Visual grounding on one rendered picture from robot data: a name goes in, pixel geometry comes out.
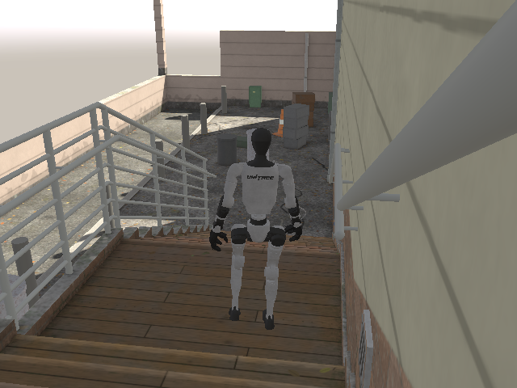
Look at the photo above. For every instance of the stairs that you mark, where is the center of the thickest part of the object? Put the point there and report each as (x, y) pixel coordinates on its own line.
(304, 243)
(31, 361)

